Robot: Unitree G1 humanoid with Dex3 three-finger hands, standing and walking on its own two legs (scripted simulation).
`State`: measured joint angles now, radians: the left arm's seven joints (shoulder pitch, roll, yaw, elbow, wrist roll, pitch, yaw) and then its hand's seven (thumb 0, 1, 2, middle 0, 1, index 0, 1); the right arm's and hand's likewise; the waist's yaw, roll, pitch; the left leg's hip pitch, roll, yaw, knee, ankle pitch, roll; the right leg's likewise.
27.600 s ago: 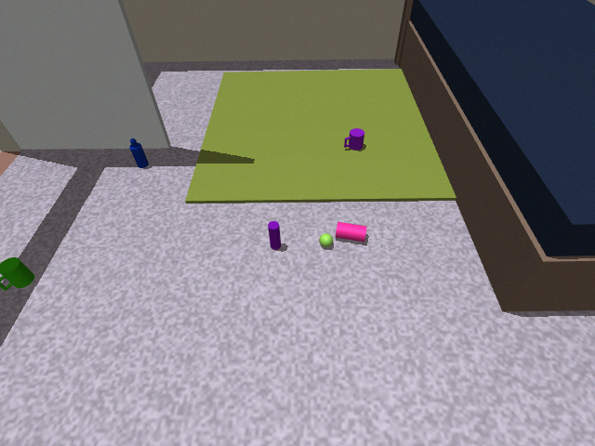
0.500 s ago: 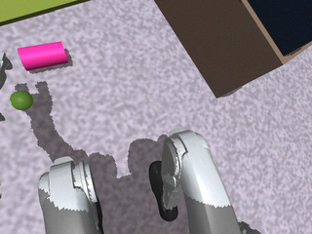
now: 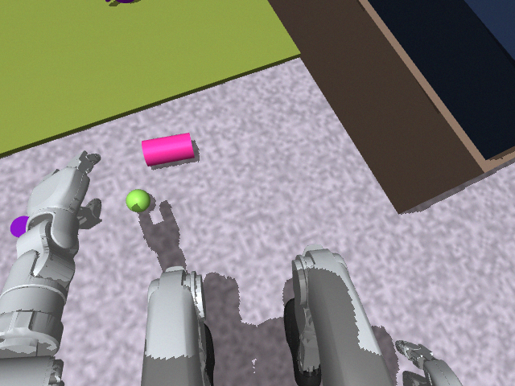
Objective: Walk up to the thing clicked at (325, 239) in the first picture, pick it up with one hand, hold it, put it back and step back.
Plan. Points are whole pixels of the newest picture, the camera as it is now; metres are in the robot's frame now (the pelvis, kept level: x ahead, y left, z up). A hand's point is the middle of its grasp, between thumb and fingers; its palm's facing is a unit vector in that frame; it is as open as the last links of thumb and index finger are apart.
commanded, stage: home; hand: left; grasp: from above
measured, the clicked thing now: (138, 200) +0.52 +0.25 -0.41
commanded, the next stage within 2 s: none
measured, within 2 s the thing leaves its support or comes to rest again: neither
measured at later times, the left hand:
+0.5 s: hand (51, 294) +0.28 +0.20 +0.09, palm faces +0.00 -0.94 -0.34, open 7.4 cm
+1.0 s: hand out of the picture +0.23 +0.19 +0.23, palm faces +0.14 -0.97 -0.21, open 7.4 cm
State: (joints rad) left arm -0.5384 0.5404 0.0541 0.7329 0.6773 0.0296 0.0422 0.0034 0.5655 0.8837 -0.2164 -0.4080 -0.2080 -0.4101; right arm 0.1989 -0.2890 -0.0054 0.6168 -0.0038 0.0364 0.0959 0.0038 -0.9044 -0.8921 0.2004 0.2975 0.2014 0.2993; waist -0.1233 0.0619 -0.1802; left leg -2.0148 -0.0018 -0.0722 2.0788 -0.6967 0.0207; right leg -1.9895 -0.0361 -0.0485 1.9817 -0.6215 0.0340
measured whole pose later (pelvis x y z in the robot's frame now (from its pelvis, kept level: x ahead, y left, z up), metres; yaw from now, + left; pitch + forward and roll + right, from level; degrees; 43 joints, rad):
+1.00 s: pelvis +0.09 +0.00 +0.28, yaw +5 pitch +11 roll -3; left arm 0.52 0.22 0.03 -0.14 -0.06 0.46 0.04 0.01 0.90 0.89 -0.20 -0.30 -0.20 -0.30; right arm 0.29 -0.22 0.04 0.50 0.02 -0.20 -0.18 0.01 -0.90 -0.89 0.20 0.30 0.20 0.30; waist -0.04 0.05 -0.19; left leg -0.69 0.02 -0.06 1.01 -0.52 0.00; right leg -0.67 -0.02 -0.07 0.93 -0.46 0.02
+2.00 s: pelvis +0.08 +0.00 +0.28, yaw +5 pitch +10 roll -3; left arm 0.50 0.22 0.03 -0.13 -0.05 0.45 0.02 0.01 0.90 0.89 -0.20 -0.30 -0.20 -0.30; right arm 0.29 -0.22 0.04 0.53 0.01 -0.23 -0.18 0.01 -0.90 -0.89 0.20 0.30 0.20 0.30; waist -0.03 0.04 -0.16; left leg -0.68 0.02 -0.05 1.02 -0.52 0.00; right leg -0.66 -0.01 -0.06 0.94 -0.46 0.02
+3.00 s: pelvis +0.08 +0.00 +0.28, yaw +5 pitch +9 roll -3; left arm 0.48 0.24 0.01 -0.08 -0.03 0.40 0.03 0.01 0.90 0.89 -0.20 -0.30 -0.20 -0.30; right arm 0.28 -0.22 0.02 0.55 -0.02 -0.21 -0.17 0.01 -0.90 -0.89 0.20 0.30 0.20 0.30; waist -0.03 0.04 -0.14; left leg -0.66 0.02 -0.05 1.02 -0.52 0.00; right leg -0.64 -0.02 -0.06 0.94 -0.46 0.02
